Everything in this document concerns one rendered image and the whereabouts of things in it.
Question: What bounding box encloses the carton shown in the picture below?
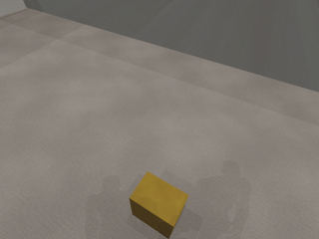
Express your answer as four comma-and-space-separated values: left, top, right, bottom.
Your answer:
130, 171, 188, 239

